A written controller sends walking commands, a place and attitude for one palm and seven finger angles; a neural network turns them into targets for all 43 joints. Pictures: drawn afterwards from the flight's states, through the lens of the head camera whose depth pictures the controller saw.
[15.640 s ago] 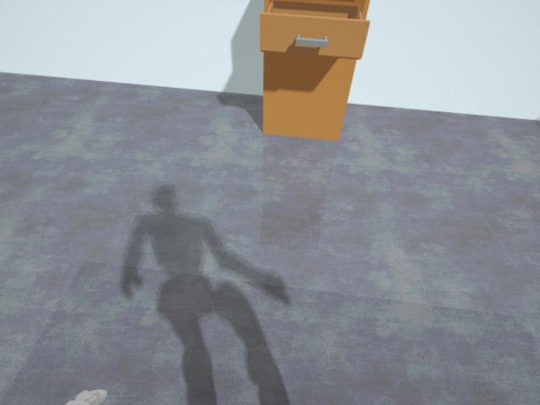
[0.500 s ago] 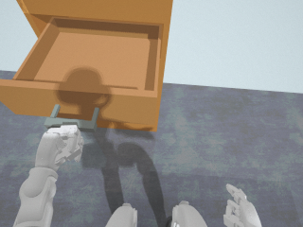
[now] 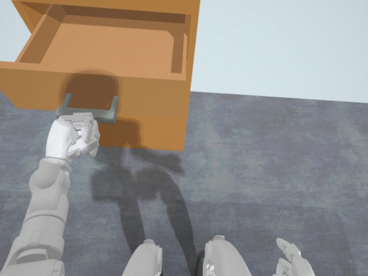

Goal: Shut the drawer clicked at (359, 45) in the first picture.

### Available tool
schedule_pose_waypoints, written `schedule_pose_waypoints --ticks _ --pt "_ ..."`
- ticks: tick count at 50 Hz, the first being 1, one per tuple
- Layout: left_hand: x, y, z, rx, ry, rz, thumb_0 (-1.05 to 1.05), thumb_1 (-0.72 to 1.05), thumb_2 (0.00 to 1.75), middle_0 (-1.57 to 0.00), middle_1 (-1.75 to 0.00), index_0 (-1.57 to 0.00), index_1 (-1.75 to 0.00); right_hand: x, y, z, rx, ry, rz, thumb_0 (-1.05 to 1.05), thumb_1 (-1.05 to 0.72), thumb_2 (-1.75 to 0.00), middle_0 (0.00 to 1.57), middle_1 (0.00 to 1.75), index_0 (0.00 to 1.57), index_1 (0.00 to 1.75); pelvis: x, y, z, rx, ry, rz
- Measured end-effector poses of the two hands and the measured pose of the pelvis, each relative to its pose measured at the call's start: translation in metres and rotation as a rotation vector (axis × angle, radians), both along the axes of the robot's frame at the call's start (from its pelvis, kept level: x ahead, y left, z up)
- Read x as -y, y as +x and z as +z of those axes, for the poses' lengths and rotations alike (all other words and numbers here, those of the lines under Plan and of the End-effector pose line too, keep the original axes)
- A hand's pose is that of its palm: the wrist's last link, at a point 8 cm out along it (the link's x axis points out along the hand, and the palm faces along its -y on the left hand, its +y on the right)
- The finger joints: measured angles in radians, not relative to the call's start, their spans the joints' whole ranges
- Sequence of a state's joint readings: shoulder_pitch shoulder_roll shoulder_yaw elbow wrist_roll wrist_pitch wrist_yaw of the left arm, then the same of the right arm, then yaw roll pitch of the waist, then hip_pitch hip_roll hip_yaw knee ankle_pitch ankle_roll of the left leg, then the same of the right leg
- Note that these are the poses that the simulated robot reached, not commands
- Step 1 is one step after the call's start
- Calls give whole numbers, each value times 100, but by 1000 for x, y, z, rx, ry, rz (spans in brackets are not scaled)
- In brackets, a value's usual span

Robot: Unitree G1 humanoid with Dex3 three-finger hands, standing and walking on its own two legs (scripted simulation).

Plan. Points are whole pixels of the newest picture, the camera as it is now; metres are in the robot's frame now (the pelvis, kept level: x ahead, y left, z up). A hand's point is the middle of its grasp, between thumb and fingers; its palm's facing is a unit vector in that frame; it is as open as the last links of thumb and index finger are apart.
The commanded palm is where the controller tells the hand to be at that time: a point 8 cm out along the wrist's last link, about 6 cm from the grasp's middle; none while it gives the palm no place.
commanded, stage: push the drawer shut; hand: left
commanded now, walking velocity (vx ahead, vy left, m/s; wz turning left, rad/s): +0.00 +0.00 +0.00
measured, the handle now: (89, 107) +0.47 +0.23 +0.04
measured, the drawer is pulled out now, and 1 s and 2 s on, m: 0.23 0.11 0.00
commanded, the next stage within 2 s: none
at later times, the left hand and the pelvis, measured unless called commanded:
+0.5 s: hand (101, 115) +0.45 +0.20 +0.03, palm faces -0.05 -1.00 -0.05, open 2.9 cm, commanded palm +0.44 +0.24 +0.04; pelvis +0.01 +0.01 +0.00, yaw -1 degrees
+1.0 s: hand (107, 97) +0.50 +0.19 +0.04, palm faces -0.04 -1.00 -0.05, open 3.1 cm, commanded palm +0.50 +0.23 +0.04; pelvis +0.01 +0.00 -0.01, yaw -1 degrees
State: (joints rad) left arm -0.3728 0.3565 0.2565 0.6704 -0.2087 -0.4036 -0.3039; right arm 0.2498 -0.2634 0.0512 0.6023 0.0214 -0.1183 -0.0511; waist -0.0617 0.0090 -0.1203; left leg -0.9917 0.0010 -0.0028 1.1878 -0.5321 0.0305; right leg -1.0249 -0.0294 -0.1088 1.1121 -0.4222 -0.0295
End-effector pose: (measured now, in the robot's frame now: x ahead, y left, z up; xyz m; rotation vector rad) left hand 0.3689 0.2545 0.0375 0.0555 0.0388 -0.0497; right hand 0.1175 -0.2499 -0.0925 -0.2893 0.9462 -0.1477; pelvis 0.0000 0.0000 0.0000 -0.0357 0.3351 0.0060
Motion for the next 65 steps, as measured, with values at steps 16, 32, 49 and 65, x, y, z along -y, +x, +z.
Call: schedule_pose_waypoints --ticks 16,32,49,65 --pt "0 39 -2 4 -6 1 -4 77 92 -140 -160 -140 -160 4 -39 -6 -152 -13 -56 1 -91 -90 20 30 20 30 -5 4 0 -27 -1 -12" --pt "5 78 0 2 -10 7 -2 79 93 -140 -160 -140 -160 3 -46 -12 -224 -5 -69 1 -91 -90 20 30 20 30 -7 9 -3 -58 -6 -14" --pt "7 111 2 2 -8 11 1 80 94 -140 -160 -140 -160 10 -75 -15 -314 -18 -110 0 -91 -89 20 30 20 30 -2 7 -8 -87 -12 -20" --pt "5 152 3 -3 -11 7 2 77 92 -140 -160 -140 -160 12 -115 -16 -410 -50 -155 0 -91 -89 20 30 20 29 -3 1 -18 -141 -29 -24"
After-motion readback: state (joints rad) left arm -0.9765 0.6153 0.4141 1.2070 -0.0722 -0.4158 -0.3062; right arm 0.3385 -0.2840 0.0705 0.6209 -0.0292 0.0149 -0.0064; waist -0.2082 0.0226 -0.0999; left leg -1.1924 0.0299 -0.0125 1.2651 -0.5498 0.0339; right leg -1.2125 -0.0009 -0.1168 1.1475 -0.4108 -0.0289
